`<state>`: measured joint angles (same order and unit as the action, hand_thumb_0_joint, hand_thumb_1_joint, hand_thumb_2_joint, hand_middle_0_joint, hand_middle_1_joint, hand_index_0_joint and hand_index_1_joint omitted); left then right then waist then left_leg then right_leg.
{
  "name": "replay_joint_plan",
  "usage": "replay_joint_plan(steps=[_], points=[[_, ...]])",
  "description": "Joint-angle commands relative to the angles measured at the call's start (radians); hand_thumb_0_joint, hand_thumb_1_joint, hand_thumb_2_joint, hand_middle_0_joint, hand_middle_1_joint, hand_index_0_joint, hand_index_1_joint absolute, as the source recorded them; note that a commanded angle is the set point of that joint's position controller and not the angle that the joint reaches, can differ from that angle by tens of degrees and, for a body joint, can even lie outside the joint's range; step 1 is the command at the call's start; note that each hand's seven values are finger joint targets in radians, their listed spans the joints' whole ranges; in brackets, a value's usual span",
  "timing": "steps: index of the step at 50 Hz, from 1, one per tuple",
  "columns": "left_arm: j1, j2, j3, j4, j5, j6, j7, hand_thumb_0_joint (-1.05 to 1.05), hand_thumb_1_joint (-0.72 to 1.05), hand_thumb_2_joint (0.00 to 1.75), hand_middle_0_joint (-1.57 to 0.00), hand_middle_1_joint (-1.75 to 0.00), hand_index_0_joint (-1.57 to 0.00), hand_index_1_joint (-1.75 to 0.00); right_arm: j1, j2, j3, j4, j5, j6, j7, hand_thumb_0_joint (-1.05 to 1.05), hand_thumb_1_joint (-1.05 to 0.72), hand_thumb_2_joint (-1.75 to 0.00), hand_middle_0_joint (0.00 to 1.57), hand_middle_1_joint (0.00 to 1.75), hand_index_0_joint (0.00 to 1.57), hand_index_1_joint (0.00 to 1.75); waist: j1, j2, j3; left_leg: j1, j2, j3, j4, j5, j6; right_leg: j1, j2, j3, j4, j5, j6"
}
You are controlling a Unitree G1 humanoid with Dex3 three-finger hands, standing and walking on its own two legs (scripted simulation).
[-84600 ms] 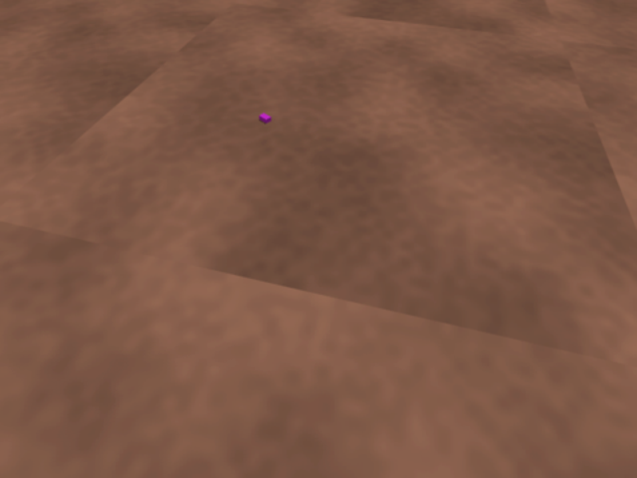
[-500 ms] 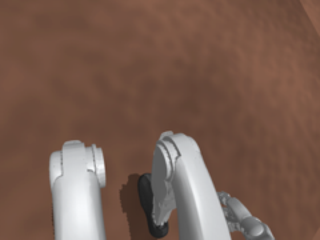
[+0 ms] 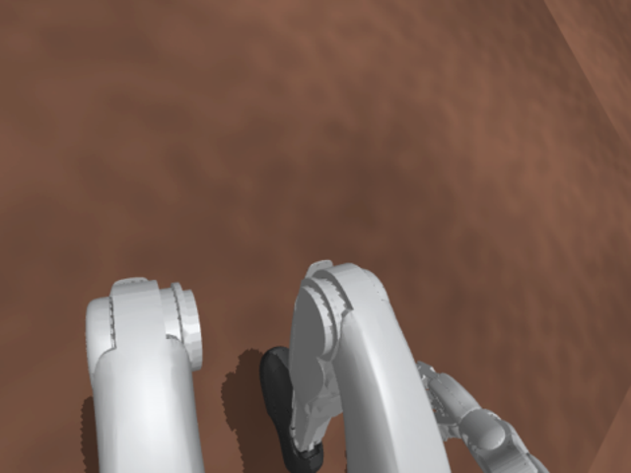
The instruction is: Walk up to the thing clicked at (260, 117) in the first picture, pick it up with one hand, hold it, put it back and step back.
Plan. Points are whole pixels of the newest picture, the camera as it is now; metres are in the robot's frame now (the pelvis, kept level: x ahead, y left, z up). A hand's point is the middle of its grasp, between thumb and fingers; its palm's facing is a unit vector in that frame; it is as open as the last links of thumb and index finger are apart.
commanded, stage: rest palm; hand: left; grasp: from above
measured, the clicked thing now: out of the picture +0.52 +0.42 -0.27
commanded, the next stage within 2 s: close in 1.48 s
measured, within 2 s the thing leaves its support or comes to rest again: neither
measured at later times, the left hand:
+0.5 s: hand out of the picture +0.31 +0.38 -0.23, palm faces -0.44 -0.20 -0.87, open 8.1 cm
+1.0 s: hand out of the picture +0.32 +0.41 -0.23, palm faces -0.51 -0.20 -0.84, open 8.5 cm
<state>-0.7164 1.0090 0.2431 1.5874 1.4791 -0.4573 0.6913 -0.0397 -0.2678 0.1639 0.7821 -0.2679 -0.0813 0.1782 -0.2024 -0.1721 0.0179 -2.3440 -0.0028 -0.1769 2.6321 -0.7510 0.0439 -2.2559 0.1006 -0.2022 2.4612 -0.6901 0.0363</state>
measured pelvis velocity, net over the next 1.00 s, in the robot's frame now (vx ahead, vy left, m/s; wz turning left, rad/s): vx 0.00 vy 0.00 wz -0.01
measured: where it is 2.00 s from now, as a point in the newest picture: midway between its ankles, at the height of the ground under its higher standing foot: (228, 458)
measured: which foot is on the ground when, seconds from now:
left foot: down 0.00-1.00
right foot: down 0.00-1.00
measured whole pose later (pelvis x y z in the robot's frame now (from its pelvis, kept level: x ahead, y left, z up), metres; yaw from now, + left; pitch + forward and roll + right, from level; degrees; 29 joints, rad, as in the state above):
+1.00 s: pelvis +0.00 +0.00 +0.00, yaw -1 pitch +23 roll -15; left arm -0.74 1.10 0.21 1.61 1.33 -0.50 0.54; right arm -0.05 -0.28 0.27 0.73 -0.29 -0.11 0.21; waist -0.22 -0.17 0.12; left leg -2.31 -0.01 -0.21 2.64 -0.75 0.04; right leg -2.21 0.10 -0.23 2.45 -0.69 0.05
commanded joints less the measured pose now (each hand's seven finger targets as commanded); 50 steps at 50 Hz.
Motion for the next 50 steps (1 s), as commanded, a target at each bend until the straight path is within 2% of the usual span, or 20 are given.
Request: replay_joint_plan(steps=[1, 3, 4, 6, 8, 11, 13, 18, 25, 26, 27, 28, 30, 32, 35, 38, 42, 44, 47, 50], points=[[-0.207, 0.348, 0.053, -0.088, -0.079, 0.046, -0.014, 0.0, 0.25, 0.32, -0.73, -0.41, -0.76, -0.38, 0.108, -0.329, -0.095, -0.044, 0.011, -0.032, -0.014, 0.0, -0.91, -0.9, 0.2, 0.3, 0.2, 0.3, 0.036, 0.543, -0.54, 0.514, 0.017, 0.023, -0.351, 0.233, -0.037, 0.179, 0.02, -0.038, -0.155, 0.19, -0.067], [-0.177, 0.337, 0.053, -0.071, -0.101, 0.042, -0.061, 0.0, 0.26, 0.32, -0.72, -0.44, -0.75, -0.4, 0.128, -0.308, -0.078, -0.044, 0.012, -0.03, -0.014, 0.0, -0.91, -0.9, 0.2, 0.3, 0.2, 0.3, 0.033, 0.531, -0.529, 0.485, 0.014, 0.019, -0.348, 0.224, -0.034, 0.206, 0.017, -0.038, -0.159, 0.187, -0.064], [-0.195, 0.327, 0.03, -0.059, -0.103, 0.035, -0.092, 0.0, 0.25, 0.33, -0.71, -0.44, -0.74, -0.41, 0.137, -0.301, -0.071, -0.051, 0.011, -0.031, -0.008, 0.0, -0.91, -0.9, 0.2, 0.3, 0.2, 0.3, 0.011, 0.509, -0.521, 0.482, 0.013, 0.02, -0.332, 0.223, -0.027, 0.214, 0.013, -0.04, -0.159, 0.195, -0.058], [-0.192, 0.331, 0.037, -0.084, -0.125, 0.01, -0.137, 0.0, 0.24, 0.33, -0.69, -0.46, -0.73, -0.42, 0.151, -0.31, -0.067, -0.053, 0.009, -0.025, -0.008, 0.0, -0.91, -0.9, 0.2, 0.3, 0.2, 0.3, 0.0, 0.492, -0.525, 0.48, 0.008, 0.02, -0.327, 0.254, -0.021, 0.261, 0.015, -0.042, -0.169, 0.223, -0.05], [-0.146, 0.339, 0.049, -0.092, -0.142, -0.025, -0.167, 0.0, 0.23, 0.34, -0.7, -0.46, -0.73, -0.42, 0.145, -0.311, -0.057, -0.055, 0.014, -0.017, -0.009, 0.0, -0.91, -0.9, 0.2, 0.3, 0.2, 0.3, 0.015, 0.475, -0.538, 0.495, 0.009, 0.017, -0.323, 0.284, -0.021, 0.291, 0.021, -0.041, -0.176, 0.237, -0.052], [-0.141, 0.323, 0.028, -0.094, -0.145, -0.088, -0.19, 0.0, 0.29, 0.37, -0.73, -0.46, -0.76, -0.43, 0.146, -0.308, -0.036, -0.063, 0.006, -0.005, -0.003, 0.0, -0.9, -0.9, 0.2, 0.3, 0.2, 0.3, -0.007, 0.451, -0.543, 0.519, 0.015, 0.016, -0.299, 0.317, -0.017, 0.325, 0.03, -0.047, -0.187, 0.26, -0.053], [-0.125, 0.362, 0.068, -0.106, -0.152, -0.133, -0.167, 0.0, 0.3, 0.36, -0.73, -0.46, -0.76, -0.43, 0.133, -0.321, -0.03, -0.067, 0.009, 0.007, -0.005, 0.0, -0.9, -0.9, 0.2, 0.3, 0.2, 0.3, 0.011, 0.446, -0.544, 0.501, 0.014, 0.016, -0.305, 0.291, -0.015, 0.339, 0.033, -0.051, -0.2, 0.237, -0.058], [-0.132, 0.347, 0.032, -0.12, -0.088, -0.171, -0.064, 0.0, 0.31, 0.33, -0.7, -0.48, -0.75, -0.43, 0.102, -0.333, -0.028, -0.051, -0.018, 0.022, -0.003, 0.0, -0.9, -0.9, 0.2, 0.3, 0.2, 0.3, 0.016, 0.491, -0.545, 0.55, 0.025, 0.011, -0.324, 0.267, -0.029, 0.278, 0.047, -0.057, -0.192, 0.179, -0.07], [-0.152, 0.329, 0.016, -0.087, -0.028, -0.057, 0.098, 0.0, 0.38, 0.37, -0.76, -0.51, -0.81, -0.45, 0.048, -0.342, -0.04, -0.024, -0.042, -0.013, 0.004, 0.0, -0.9, -0.9, 0.2, 0.3, 0.2, 0.3, 0.026, 0.54, -0.517, 0.552, 0.031, 0.018, -0.341, 0.211, -0.051, 0.185, 0.054, -0.06, -0.163, 0.141, -0.081], [-0.158, 0.317, -0.001, -0.098, -0.033, -0.033, 0.108, 0.0, 0.38, 0.36, -0.76, -0.51, -0.81, -0.46, 0.033, -0.337, -0.039, -0.017, -0.043, -0.017, 0.004, 0.0, -0.9, -0.9, 0.2, 0.3, 0.2, 0.3, 0.036, 0.548, -0.522, 0.534, 0.031, 0.025, -0.339, 0.214, -0.05, 0.183, 0.058, -0.052, -0.168, 0.143, -0.084], [-0.163, 0.309, 0.002, -0.075, -0.04, -0.01, 0.114, 0.0, 0.37, 0.37, -0.76, -0.5, -0.81, -0.45, 0.041, -0.339, -0.041, -0.013, -0.042, -0.027, 0.008, 0.0, -0.9, -0.9, 0.2, 0.3, 0.2, 0.3, 0.02, 0.53, -0.513, 0.516, 0.03, 0.02, -0.327, 0.211, -0.047, 0.178, 0.054, -0.056, -0.16, 0.152, -0.08], [-0.177, 0.299, -0.014, -0.097, -0.051, 0.01, 0.113, 0.0, 0.35, 0.35, -0.75, -0.51, -0.8, -0.45, 0.042, -0.338, -0.042, -0.006, -0.04, -0.034, 0.01, 0.0, -0.91, -0.9, 0.2, 0.3, 0.2, 0.3, 0.029, 0.535, -0.518, 0.511, 0.028, 0.024, -0.331, 0.203, -0.045, 0.178, 0.053, -0.048, -0.165, 0.146, -0.082], [-0.208, 0.298, -0.01, -0.095, -0.071, 0.046, 0.1, 0.0, 0.32, 0.33, -0.72, -0.48, -0.77, -0.43, 0.061, -0.344, -0.049, 0.001, -0.033, -0.045, 0.011, 0.0, -0.9, -0.9, 0.2, 0.3, 0.2, 0.3, 0.017, 0.543, -0.507, 0.492, 0.025, 0.014, -0.338, 0.197, -0.043, 0.164, 0.045, -0.054, -0.164, 0.149, -0.079], [-0.223, 0.261, -0.054, -0.061, -0.08, 0.075, 0.059, 0.0, 0.29, 0.3, -0.69, -0.5, -0.75, -0.44, 0.076, -0.346, -0.052, 0.002, -0.029, -0.06, 0.016, 0.0, -0.9, -0.9, 0.2, 0.3, 0.2, 0.3, -0.002, 0.543, -0.482, 0.5, 0.028, 0.002, -0.342, 0.181, -0.041, 0.149, 0.035, -0.056, -0.152, 0.146, -0.073], [-0.243, 0.311, -0.02, -0.045, -0.103, 0.084, -0.005, 0.0, 0.27, 0.31, -0.69, -0.5, -0.74, -0.44, 0.098, -0.366, -0.056, -0.031, -0.017, -0.079, 0.014, 0.0, -0.9, -0.9, 0.2, 0.3, 0.2, 0.3, -0.012, 0.526, -0.481, 0.492, 0.023, -0.007, -0.341, 0.204, -0.034, 0.184, 0.02, -0.06, -0.15, 0.183, -0.06], [-0.222, 0.315, -0.007, -0.024, -0.135, 0.06, -0.069, 0.0, 0.26, 0.33, -0.69, -0.49, -0.73, -0.44, 0.114, -0.346, -0.036, -0.038, -0.014, -0.071, 0.014, 0.0, -0.9, -0.9, 0.2, 0.3, 0.2, 0.3, -0.016, 0.521, -0.49, 0.482, 0.02, -0.009, -0.34, 0.225, -0.031, 0.244, 0.018, -0.057, -0.158, 0.205, -0.055], [-0.187, 0.306, -0.021, -0.035, -0.159, -0.004, -0.137, 0.0, 0.26, 0.32, -0.69, -0.49, -0.73, -0.44, 0.113, -0.337, -0.013, -0.059, -0.007, -0.054, 0.014, 0.0, -0.9, -0.9, 0.2, 0.3, 0.2, 0.3, -0.025, 0.495, -0.489, 0.494, 0.019, -0.013, -0.326, 0.272, -0.027, 0.284, 0.024, -0.063, -0.164, 0.239, -0.053], [-0.156, 0.313, -0.014, -0.045, -0.157, -0.041, -0.147, 0.0, 0.29, 0.34, -0.71, -0.49, -0.75, -0.45, 0.111, -0.335, -0.005, -0.071, -0.005, -0.044, 0.015, 0.0, -0.9, -0.9, 0.2, 0.3, 0.2, 0.3, -0.015, 0.485, -0.501, 0.522, 0.022, -0.01, -0.317, 0.307, -0.026, 0.309, 0.03, -0.063, -0.171, 0.257, -0.054], [-0.134, 0.288, -0.021, -0.024, -0.17, -0.088, -0.141, 0.0, 0.28, 0.35, -0.69, -0.51, -0.74, -0.46, 0.109, -0.326, 0.012, -0.079, -0.012, -0.033, 0.019, 0.0, -0.9, -0.9, 0.2, 0.3, 0.2, 0.3, -0.026, 0.461, -0.502, 0.519, 0.025, -0.01, -0.305, 0.309, -0.022, 0.33, 0.035, -0.066, -0.18, 0.257, -0.058], [-0.132, 0.304, -0.014, -0.053, -0.163, -0.122, -0.107, 0.0, 0.26, 0.37, -0.69, -0.49, -0.73, -0.46, 0.1, -0.344, 0.013, -0.08, -0.025, -0.024, 0.019, 0.0, -0.9, -0.9, 0.2, 0.3, 0.2, 0.3, -0.02, 0.479, -0.502, 0.53, 0.027, -0.012, -0.322, 0.297, -0.025, 0.316, 0.04, -0.074, -0.189, 0.231, -0.062]])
